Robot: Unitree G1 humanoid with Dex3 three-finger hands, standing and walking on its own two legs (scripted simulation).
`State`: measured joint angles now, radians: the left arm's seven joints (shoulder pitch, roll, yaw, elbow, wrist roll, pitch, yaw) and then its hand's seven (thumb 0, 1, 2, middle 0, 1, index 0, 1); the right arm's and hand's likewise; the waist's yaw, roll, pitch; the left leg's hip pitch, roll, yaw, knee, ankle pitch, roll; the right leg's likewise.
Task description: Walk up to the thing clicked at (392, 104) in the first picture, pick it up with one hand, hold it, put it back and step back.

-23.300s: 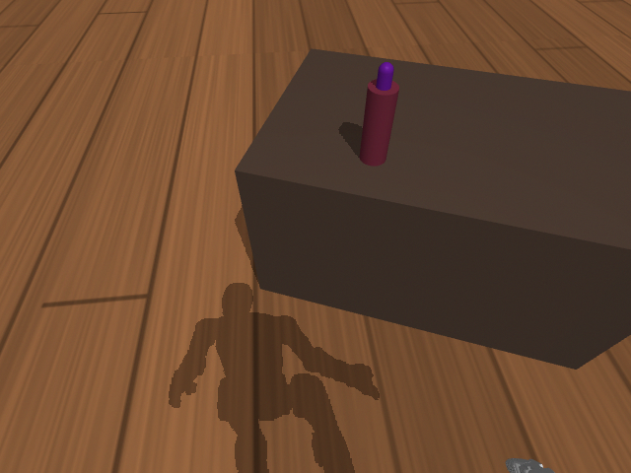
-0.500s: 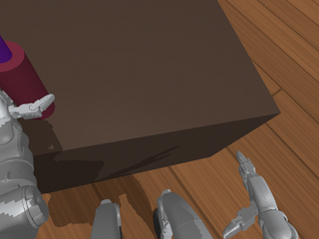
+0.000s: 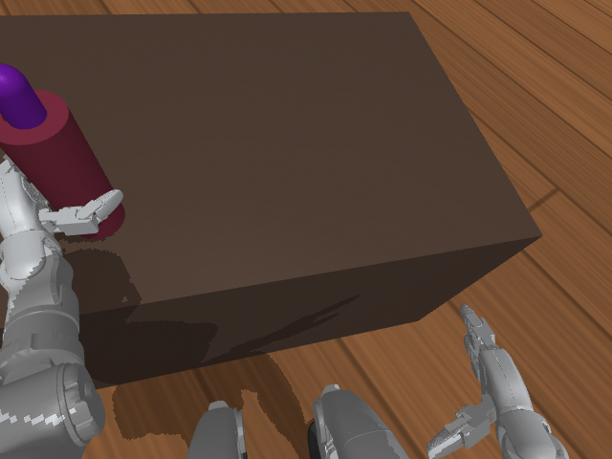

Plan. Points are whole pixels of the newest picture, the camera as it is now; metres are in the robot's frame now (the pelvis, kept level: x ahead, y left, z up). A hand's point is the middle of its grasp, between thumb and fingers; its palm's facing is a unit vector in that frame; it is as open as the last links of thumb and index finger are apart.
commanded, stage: settle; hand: left
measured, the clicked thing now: (60, 163) +0.46 +0.24 +0.09
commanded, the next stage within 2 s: lift in 0.22 s
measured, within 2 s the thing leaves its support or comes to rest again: neither
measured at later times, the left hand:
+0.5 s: hand (63, 186) +0.45 +0.24 +0.07, palm faces +0.29 -0.96 -0.01, open 10.0 cm
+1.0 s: hand (60, 181) +0.40 +0.21 +0.14, palm faces +0.27 -0.96 +0.00, open 10.0 cm
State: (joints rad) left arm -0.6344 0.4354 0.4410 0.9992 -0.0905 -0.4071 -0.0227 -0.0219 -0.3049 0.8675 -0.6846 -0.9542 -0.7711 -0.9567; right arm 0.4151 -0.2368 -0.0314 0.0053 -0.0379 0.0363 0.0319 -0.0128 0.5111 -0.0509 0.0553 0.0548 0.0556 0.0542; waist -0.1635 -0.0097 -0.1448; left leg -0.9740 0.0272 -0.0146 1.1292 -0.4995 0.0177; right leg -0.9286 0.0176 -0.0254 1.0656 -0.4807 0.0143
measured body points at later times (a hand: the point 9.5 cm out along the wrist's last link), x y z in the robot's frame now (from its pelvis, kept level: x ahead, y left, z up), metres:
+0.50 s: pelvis +0.00 +0.00 +0.01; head +0.09 +0.03 +0.46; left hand +0.43 +0.29 +0.07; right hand +0.16 -0.26 +0.00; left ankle +0.02 +0.10 -0.66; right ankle +0.01 -0.13 -0.66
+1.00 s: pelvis +0.02 +0.00 +0.04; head +0.05 +0.00 +0.49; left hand +0.38 +0.26 +0.14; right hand +0.17 -0.26 +0.00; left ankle +0.02 +0.10 -0.66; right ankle +0.01 -0.13 -0.66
